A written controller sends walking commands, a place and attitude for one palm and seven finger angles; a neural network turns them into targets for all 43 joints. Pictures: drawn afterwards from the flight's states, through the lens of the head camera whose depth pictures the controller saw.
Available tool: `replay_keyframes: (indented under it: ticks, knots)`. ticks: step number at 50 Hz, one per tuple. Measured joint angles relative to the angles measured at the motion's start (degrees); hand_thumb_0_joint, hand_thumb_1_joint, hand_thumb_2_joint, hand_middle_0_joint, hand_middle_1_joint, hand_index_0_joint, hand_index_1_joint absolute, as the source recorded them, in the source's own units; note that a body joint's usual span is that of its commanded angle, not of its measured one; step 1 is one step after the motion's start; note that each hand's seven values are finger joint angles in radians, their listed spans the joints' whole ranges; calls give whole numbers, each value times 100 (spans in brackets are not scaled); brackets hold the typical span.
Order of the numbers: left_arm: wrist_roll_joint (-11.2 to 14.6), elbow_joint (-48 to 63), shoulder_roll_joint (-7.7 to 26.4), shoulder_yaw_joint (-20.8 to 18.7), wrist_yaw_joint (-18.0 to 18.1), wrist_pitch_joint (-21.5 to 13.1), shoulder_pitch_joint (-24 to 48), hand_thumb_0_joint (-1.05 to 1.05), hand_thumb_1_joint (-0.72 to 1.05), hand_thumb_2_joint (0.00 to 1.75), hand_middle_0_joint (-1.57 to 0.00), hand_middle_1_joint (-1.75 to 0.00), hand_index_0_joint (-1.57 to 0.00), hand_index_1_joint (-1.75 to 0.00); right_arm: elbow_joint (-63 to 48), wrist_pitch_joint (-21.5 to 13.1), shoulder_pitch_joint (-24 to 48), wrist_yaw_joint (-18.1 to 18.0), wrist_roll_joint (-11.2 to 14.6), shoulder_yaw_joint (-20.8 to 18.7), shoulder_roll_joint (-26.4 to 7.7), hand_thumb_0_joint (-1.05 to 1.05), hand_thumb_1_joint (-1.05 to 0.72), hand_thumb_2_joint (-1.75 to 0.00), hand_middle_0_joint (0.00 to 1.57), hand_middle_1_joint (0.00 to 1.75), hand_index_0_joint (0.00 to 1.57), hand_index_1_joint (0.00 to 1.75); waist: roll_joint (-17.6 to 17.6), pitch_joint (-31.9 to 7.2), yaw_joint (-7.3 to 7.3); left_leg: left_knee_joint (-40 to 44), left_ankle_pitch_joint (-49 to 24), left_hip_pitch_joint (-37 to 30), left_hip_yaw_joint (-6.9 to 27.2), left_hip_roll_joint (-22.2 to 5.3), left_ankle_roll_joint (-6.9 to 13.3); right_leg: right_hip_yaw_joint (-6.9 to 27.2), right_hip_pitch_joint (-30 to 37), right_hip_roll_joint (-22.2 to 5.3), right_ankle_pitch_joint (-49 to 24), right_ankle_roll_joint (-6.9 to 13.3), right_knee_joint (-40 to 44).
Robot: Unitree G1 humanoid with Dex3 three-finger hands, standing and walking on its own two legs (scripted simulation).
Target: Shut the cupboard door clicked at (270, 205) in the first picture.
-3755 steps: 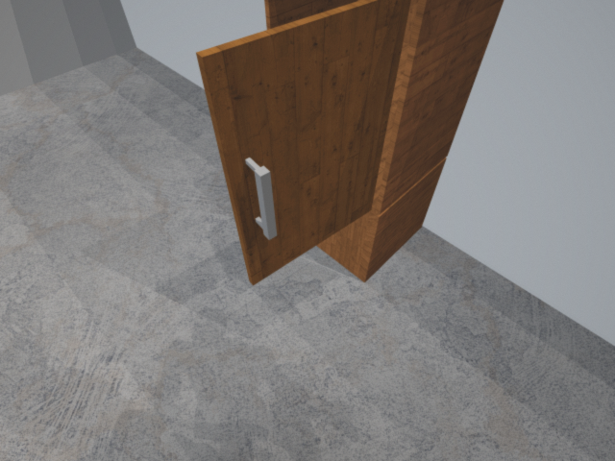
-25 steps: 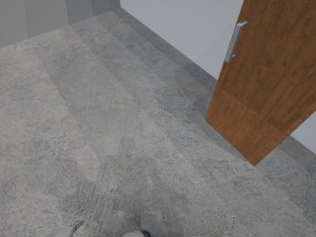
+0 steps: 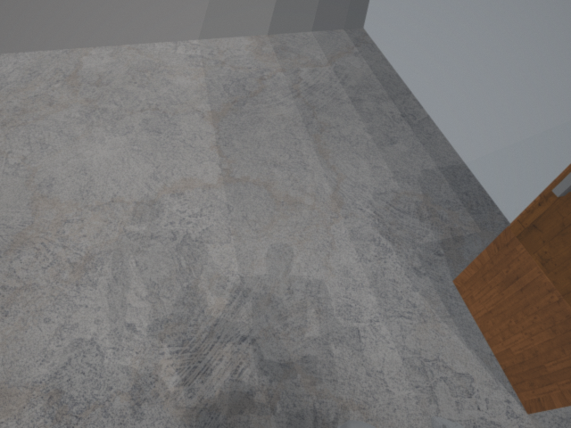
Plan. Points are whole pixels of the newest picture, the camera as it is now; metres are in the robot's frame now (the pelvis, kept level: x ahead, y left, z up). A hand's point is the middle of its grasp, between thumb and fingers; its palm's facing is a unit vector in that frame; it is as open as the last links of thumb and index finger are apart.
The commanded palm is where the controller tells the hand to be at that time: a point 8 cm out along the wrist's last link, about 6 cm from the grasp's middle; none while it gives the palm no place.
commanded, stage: walk to a spot facing it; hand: left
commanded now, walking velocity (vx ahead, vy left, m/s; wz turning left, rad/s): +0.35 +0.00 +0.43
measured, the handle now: out of the picture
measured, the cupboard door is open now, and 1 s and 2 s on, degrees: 2 2 2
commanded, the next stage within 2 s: turn to face it in 0.48 s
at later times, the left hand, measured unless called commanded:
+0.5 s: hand (190, 404) +0.17 +0.16 -0.15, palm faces +0.33 -0.92 -0.21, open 7.3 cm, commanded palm none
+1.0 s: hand (169, 349) +0.25 +0.22 -0.16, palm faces +0.31 -0.92 -0.22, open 7.4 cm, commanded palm none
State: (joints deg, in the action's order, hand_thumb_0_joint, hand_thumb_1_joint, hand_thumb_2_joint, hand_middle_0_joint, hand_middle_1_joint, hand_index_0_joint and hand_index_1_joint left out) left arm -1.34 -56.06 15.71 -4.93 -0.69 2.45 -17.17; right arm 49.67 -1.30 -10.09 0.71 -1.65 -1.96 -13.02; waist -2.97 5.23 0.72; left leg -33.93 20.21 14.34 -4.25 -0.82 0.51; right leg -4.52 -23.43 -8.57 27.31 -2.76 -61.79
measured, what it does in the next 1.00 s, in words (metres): walks ahead: right foot, then left foot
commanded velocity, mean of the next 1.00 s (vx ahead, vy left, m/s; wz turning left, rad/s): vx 0.09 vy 0.00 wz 0.04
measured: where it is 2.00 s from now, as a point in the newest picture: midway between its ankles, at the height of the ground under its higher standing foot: (267, 387)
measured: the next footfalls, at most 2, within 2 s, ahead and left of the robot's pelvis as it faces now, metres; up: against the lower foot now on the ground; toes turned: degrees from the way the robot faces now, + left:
right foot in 0.24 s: +0.24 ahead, -0.14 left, +0.00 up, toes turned +0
left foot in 0.64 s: +0.29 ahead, +0.13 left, +0.00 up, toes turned +29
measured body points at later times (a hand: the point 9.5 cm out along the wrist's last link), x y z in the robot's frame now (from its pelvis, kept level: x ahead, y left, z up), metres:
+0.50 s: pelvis +0.18 -0.03 +0.01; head +0.22 -0.02 +0.46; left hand +0.15 +0.21 -0.13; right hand +0.33 -0.25 -0.13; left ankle +0.18 +0.10 -0.66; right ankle +0.20 -0.14 -0.73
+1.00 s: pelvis +0.27 +0.02 +0.00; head +0.31 +0.02 +0.45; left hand +0.23 +0.26 -0.14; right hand +0.43 -0.17 -0.15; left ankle +0.26 +0.12 -0.73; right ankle +0.30 -0.10 -0.72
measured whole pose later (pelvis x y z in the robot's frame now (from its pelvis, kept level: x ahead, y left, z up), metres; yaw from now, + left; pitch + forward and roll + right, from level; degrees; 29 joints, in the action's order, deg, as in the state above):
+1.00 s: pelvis +0.27 +0.02 +0.00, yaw +13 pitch +0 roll -1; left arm -1.4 -55.1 10.3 -3.9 -0.6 3.0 -15.6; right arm 54.7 1.7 -6.7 -1.1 -1.1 -1.1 -9.3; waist 1.8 4.3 2.4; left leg -33.7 17.5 15.5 -14.5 -6.4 1.6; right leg -4.5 -17.9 -2.1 16.8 -1.0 -38.2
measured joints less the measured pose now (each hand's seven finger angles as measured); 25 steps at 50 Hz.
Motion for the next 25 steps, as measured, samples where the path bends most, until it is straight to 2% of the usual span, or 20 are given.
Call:
replay_keyframes:
  ticks: [3,6,9,11,12,14,16,18,21,25]
  knots:
    - [1,112,-4,-4,-74,-51,193,1,91,90,-20,-30,-20,-30,157,-35,-247,-60,5,45,64,0,-91,-89,20,30,21,30,103,-10,-6,475,-126,-361,195,41,-30,137,-490,81,-553,-28,123]
    - [10,299,-78,32,-128,-132,380,1,91,90,-20,-30,-20,-30,387,-9,-474,-56,12,61,105,0,-91,-89,20,30,21,30,210,-39,-16,824,-154,-692,360,62,-46,168,-695,108,-967,-65,920]
    - [14,454,-165,69,-171,-213,520,1,91,90,-20,-30,-20,-30,592,44,-645,-34,10,40,129,0,-90,-89,21,30,21,30,305,-56,-65,842,40,-933,496,45,-126,106,-589,204,-1332,-73,1839]
    - [9,548,-200,90,-190,-300,542,1,91,90,-20,-30,-20,-30,690,92,-763,-19,19,11,131,0,-90,-89,21,30,21,30,361,-82,-108,550,356,-988,612,13,-185,15,-305,331,-1490,-39,2354]
    - [-7,613,-198,106,-192,-382,528,1,91,90,-20,-30,-20,-30,720,111,-841,-9,40,-7,128,0,-90,-89,21,30,21,30,360,-124,-125,160,602,-868,670,23,-114,-13,-148,353,-1433,75,2588]
    - [-36,645,-332,141,-120,-506,580,1,91,90,-20,-30,-20,-30,821,194,-794,-16,76,-72,43,0,-90,-89,21,30,21,30,508,-75,-98,-1490,1075,-271,821,75,56,-200,-152,351,-1295,324,2231]
    - [-45,628,-470,180,-34,-524,529,0,91,90,-20,-30,-20,-30,855,243,-675,-5,53,-136,-25,0,-91,-89,20,30,21,30,561,-58,-93,-3028,793,422,741,126,121,-373,57,311,-1151,389,2264]
    - [-53,528,-594,199,45,-505,422,0,91,90,-20,-30,-20,-30,821,251,-530,26,33,-182,-68,1,-91,-89,20,30,20,30,578,-90,-142,-3700,299,975,541,11,85,-566,376,292,-1183,359,2602]
    - [-54,346,-712,221,112,-499,264,0,91,90,-20,-30,-20,-30,665,280,-303,67,47,-209,-50,1,-91,-89,20,30,20,30,490,-127,-224,-3451,-6,1474,270,-170,-38,-861,844,242,-1243,347,3160]
    - [-33,196,-639,185,157,-490,148,0,93,90,-20,-30,-21,-30,432,308,1,122,50,-178,32,0,-91,-89,20,30,20,30,314,-44,-186,-2279,-210,1694,-11,-288,-122,-1252,1318,166,-1202,270,3568]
